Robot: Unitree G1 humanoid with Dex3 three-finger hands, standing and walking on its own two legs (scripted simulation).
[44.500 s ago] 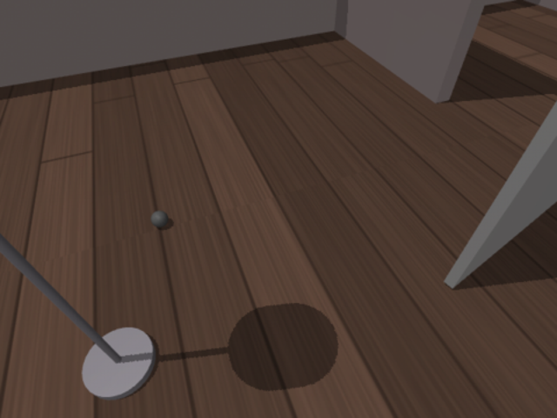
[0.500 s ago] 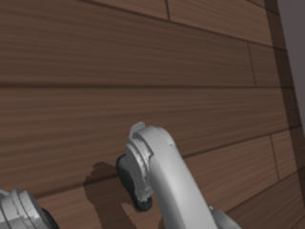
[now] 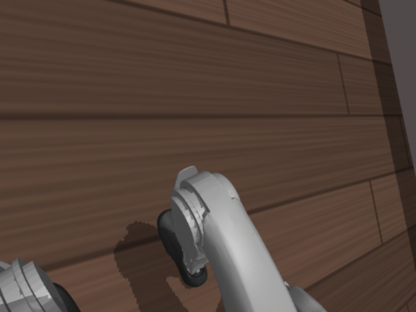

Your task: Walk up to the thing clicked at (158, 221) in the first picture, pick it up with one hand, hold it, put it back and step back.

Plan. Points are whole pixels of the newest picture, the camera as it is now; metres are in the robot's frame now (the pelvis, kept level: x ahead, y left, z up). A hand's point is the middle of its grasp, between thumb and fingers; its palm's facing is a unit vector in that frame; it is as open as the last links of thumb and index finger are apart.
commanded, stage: open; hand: left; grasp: from above
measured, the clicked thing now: out of the picture +0.52 +0.34 -0.27
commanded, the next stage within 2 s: withdraw in 0.08 s
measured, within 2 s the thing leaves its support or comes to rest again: neither
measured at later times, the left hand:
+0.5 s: hand out of the picture +0.52 +0.36 -0.17, palm faces -0.32 -0.10 -0.94, open 14.2 cm
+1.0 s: hand out of the picture +0.48 +0.35 -0.10, palm faces -0.48 -0.12 -0.87, open 13.1 cm
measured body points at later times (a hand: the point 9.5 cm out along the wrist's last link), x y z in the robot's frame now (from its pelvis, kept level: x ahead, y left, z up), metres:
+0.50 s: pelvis +0.00 +0.00 +0.01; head +0.28 +0.12 +0.34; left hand +0.54 +0.36 -0.12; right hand +0.04 -0.26 -0.05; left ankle +0.06 +0.13 -0.27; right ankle +0.12 -0.14 -0.27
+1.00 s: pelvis -0.02 +0.00 +0.04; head +0.23 +0.11 +0.40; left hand +0.50 +0.35 -0.05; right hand +0.06 -0.28 -0.03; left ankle +0.06 +0.13 -0.27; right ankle +0.12 -0.14 -0.27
